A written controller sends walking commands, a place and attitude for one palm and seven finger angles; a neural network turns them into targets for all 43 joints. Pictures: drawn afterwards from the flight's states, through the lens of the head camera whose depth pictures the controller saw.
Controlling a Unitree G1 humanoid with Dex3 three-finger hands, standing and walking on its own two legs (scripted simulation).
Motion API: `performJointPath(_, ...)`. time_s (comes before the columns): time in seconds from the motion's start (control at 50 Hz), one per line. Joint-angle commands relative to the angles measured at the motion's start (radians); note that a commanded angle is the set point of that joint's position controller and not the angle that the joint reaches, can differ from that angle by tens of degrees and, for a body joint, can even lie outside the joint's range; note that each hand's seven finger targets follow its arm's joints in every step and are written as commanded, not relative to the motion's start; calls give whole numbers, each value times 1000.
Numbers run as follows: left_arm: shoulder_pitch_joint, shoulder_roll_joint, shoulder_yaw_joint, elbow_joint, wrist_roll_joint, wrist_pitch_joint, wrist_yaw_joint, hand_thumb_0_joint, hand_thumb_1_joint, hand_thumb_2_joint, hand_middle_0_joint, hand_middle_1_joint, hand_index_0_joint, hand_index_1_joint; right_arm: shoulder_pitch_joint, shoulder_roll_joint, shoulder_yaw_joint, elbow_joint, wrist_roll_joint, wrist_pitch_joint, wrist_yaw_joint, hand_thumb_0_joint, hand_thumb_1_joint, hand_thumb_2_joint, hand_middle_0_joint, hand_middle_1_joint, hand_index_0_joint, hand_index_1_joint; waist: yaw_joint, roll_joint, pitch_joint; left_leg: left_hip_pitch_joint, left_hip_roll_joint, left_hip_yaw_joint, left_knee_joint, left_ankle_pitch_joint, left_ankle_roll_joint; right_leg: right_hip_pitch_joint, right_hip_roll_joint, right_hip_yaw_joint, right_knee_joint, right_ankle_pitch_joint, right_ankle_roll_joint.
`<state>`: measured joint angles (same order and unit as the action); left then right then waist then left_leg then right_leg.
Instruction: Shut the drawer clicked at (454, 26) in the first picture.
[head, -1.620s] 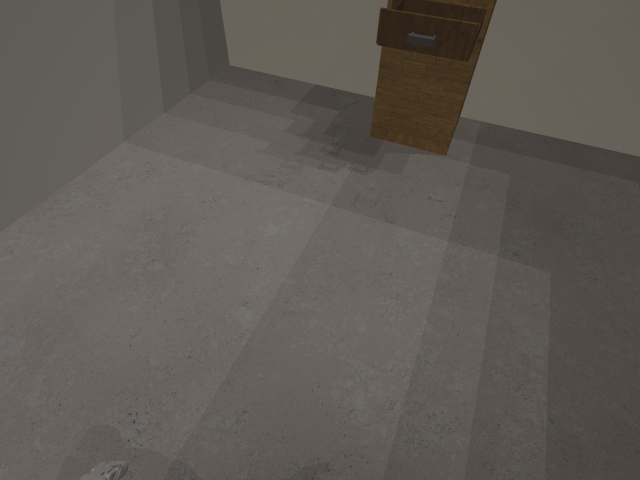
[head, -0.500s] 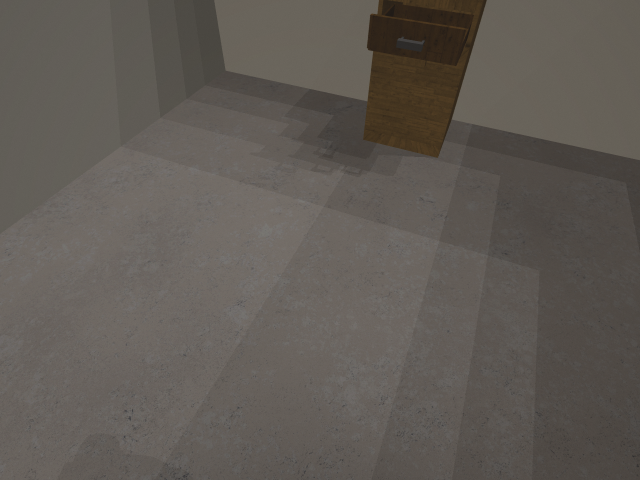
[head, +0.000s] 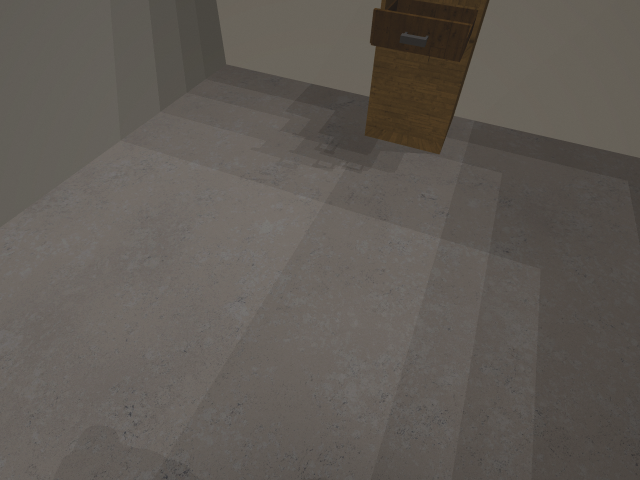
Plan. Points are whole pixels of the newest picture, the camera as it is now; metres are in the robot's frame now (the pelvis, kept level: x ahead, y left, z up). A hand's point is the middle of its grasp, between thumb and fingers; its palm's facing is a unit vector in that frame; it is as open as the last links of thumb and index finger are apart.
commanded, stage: walk to a spot facing it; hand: left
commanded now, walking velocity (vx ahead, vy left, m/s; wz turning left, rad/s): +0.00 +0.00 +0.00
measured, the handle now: (414, 38) +1.71 -0.29 -0.12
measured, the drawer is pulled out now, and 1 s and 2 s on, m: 0.21 0.21 0.21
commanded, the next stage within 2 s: none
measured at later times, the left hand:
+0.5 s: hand out of the picture +0.04 +0.16 -0.19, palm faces +0.01 -0.99 -0.16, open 7.4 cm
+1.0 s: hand (234, 301) +0.46 +0.19 -0.17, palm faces -0.26 -0.95 -0.18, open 7.4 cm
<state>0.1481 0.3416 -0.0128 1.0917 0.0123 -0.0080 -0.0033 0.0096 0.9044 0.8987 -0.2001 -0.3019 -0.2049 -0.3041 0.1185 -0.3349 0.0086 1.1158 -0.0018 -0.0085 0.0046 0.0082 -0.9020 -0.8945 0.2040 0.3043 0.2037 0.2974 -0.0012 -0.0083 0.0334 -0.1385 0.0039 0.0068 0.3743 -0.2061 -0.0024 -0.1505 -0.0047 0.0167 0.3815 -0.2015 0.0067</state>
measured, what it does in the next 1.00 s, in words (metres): walks ahead, turning right: left foot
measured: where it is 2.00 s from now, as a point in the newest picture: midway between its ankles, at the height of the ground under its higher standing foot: (355, 336)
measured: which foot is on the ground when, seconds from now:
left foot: down 0.00-0.38, up 0.40-0.60, down 0.62-1.00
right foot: down 0.00-0.64, up 0.66-1.00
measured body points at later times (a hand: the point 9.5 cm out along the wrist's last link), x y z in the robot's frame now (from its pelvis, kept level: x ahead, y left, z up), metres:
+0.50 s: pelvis +0.10 +0.00 -0.02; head +0.12 +0.01 +0.43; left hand +0.04 +0.22 -0.18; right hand +0.09 -0.24 -0.17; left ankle +0.08 +0.11 -0.70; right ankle +0.00 -0.12 -0.75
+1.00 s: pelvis +0.30 +0.04 -0.01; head +0.32 +0.05 +0.44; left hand +0.47 +0.24 -0.15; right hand +0.18 -0.16 -0.15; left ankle +0.24 +0.12 -0.75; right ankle +0.37 -0.13 -0.68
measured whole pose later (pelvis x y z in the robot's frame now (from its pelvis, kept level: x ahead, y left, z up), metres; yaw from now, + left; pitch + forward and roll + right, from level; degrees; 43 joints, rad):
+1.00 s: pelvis +0.30 +0.04 -0.01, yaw -16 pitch -1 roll +0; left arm 0.14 0.21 0.07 0.99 0.04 0.00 -0.02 0.01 0.91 0.90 -0.19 -0.30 -0.19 -0.30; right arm 0.41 -0.15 -0.03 1.12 -0.02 -0.09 -0.02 0.00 -0.93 -0.89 0.20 0.30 0.20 0.30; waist -0.02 -0.04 0.03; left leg 0.01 0.00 0.29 0.32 -0.32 0.05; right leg -0.62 -0.10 -0.06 0.92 -0.12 0.00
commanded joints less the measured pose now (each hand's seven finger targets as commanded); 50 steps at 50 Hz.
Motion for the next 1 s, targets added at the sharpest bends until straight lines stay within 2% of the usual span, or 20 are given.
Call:
performJointPath(0.0, -35, 204, 41, -65, -1, -21, 14, 0, 900, 900, -200, -300, -200, -300, -47, -210, -45, -62, -4, -25, -15, 0, -900, -900, 200, 300, 200, 300, 2, 0, -63, 21, 117, -102, -58, 138, 28, 2, -118, 95, -65, 130, -35)
performJointPath(0.04, 37, 79, 14, -34, -1, 2, 18, 0, 900, 900, -200, -300, -200, -300, 18, -82, -14, -31, -12, -7, -10, 0, -900, -900, 200, 300, 200, 300, 3, -4, -65, 19, 109, -69, -41, -7, 8, -13, -106, 94, -63, -53, -19)
performJointPath(0.12, 86, 78, 32, -50, 11, 22, -3, 0, 900, 900, -200, -300, -200, -300, 68, -96, -30, -43, -24, 4, -6, 0, -900, -900, 200, 300, 200, 300, 4, 12, 86, -110, 110, -87, -65, -394, 29, -146, -58, 131, -33, -374, -47)
performJointPath(0.22, 165, 15, 48, -81, 13, -2, -17, 0, 900, 900, -200, -300, -200, -300, 144, -106, -57, -64, -18, -17, -11, 0, -900, -900, 200, 300, 200, 300, 5, 81, 82, -73, 201, -161, -51, -396, 96, -211, 6, 68, 154, -266, -60)
performJointPath(0.28, 221, -20, 55, -79, 13, -22, -15, 0, 900, 900, -200, -300, -200, -300, 173, -83, -64, -72, -14, -34, -16, 0, -900, -900, 200, 300, 200, 300, 18, 105, 67, -63, 224, -147, 35, -209, 111, -180, 9, 42, 202, -159, -69)
performJointPath(0.32, 331, 2, 71, -41, 16, -36, -6, 0, 900, 900, -200, -300, -200, -300, 129, -35, -61, -93, -10, -44, -17, 0, -900, -900, 200, 300, 200, 300, 64, -53, 47, -225, 126, 4, 288, -99, 52, 7, -76, 198, 108, -27, -116)
performJointPath(0.34, 422, 50, 85, -6, 16, -45, 7, 0, 900, 900, -200, -300, -200, -300, 81, 14, -54, -128, -8, -52, -13, 0, -900, -900, 200, 300, 200, 300, 85, -239, 41, -427, 36, 128, 502, -182, 4, 167, -216, 433, -12, 116, -188)
performJointPath(0.36, 509, 72, 92, 19, 11, -50, 17, 0, 900, 900, -200, -300, -200, -300, -16, 28, -48, -169, -13, -56, -13, 0, -900, -900, 200, 300, 200, 300, 130, -294, 76, -596, 32, 108, 652, -392, -9, 256, -317, 595, -67, 328, -273)
performJointPath(0.38, 544, 44, 87, 27, 14, -53, 27, 0, 900, 900, -200, -300, -200, -300, -69, 31, -48, -187, -18, -63, -13, 0, -900, -900, 200, 300, 200, 300, 144, -182, 87, -679, 61, 55, 726, -389, -9, 311, -328, 592, -40, 476, -311)
performJointPath(0.4, 530, 33, 85, 27, 20, -51, 35, 0, 900, 900, -200, -300, -200, -300, -81, 45, -51, -192, -14, -66, -10, 0, -900, -900, 200, 300, 200, 300, 126, -108, 81, -695, 87, 32, 733, -378, -7, 322, -321, 539, -14, 460, -306)
performJointPath(0.44, 431, 6, 82, 1, 28, -54, 41, 0, 900, 900, -200, -300, -200, -300, -59, 67, -56, -192, -9, -59, 0, 0, -900, -900, 200, 300, 200, 300, 70, -121, 72, -608, 121, 0, 616, -361, -5, 200, -299, 452, -36, 270, -262)
performJointPath(0.56, 290, -2, 89, -5, 9, -57, 22, 0, 900, 900, -200, -300, -200, -300, 159, 87, -66, -129, -5, -59, 8, 0, -900, -900, 200, 300, 200, 300, -74, -104, 46, -9, 4, 160, 234, 10, -2, -167, -113, 176, 14, 204, -130)
performJointPath(0.58, 292, -24, 90, -10, 6, -57, 20, 0, 900, 900, -200, -300, -200, -300, 299, 45, -75, -85, -7, -65, -7, 0, -900, -900, 200, 300, 200, 300, -124, -36, -28, 177, 38, 112, 184, 4, 9, -215, -74, 146, 199, 265, -110)
performJointPath(0.6, 321, -80, 88, -24, -2, -53, 12, 0, 900, 900, -200, -300, -200, -300, 443, -52, -104, -48, -23, -70, -20, 0, -900, -900, 200, 300, 200, 300, -166, 180, -142, 359, 245, -164, 110, -107, 66, -348, 12, 65, 492, 60, -71)
performJointPath(0.62, 323, -120, 82, -50, -4, -57, 8, 0, 900, 900, -200, -300, -200, -300, 522, -119, -114, -36, -27, -69, -19, 0, -900, -900, 200, 300, 200, 300, -160, 362, -174, 344, 471, -492, -108, -194, 143, -450, 84, -13, 804, -348, -50)
performJointPath(0.64, 269, -104, 79, -55, 8, -53, 16, 0, 900, 900, -200, -300, -200, -300, 436, -76, -101, -41, -20, -61, -25, 0, -900, -900, 200, 300, 200, 300, -133, 268, -99, 203, 489, -523, -177, -333, 152, -473, 18, 53, 916, -313, -65)
performJointPath(0.68, 205, -136, 78, -55, 20, -42, -2, 0, 900, 900, -200, -300, -200, -300, 279, 37, -75, -86, -22, -68, -26, 0, -900, -900, 200, 300, 200, 300, -62, 80, 103, -16, 421, -330, -188, -276, 149, -524, -78, 30, 946, -164, -55)
performJointPath(0.76, 269, -177, 81, -41, 26, -4, -11, 0, 900, 900, -200, -300, -200, -300, 254, 116, -65, -77, -21, -93, -31, 0, -900, -900, 200, 300, 200, 300, 16, 104, 70, -84, 307, -28, -193, -25, 104, -447, -95, 4, 862, -31, -24)
performJointPath(0.88, 83, -149, 82, -125, 27, 7, -27, 0, 900, 900, -200, -300, -200, -300, 321, 87, -65, -47, -16, -100, -33, 0, -900, -900, 200, 300, 200, 300, 5, 66, 96, 83, 294, 76, -208, 223, 125, -591, -115, -40, 655, 76, 1)
performJointPath(0.98, -102, -153, 68, -179, 20, -1, -30, 0, 900, 900, -200, -300, -200, -300, 415, 87, -56, 0, -23, -90, -34, 0, -900, -900, 200, 300, 200, 300, -47, 81, 141, 148, 285, 144, -191, 415, 109, -514, -84, -125, 382, 91, -24)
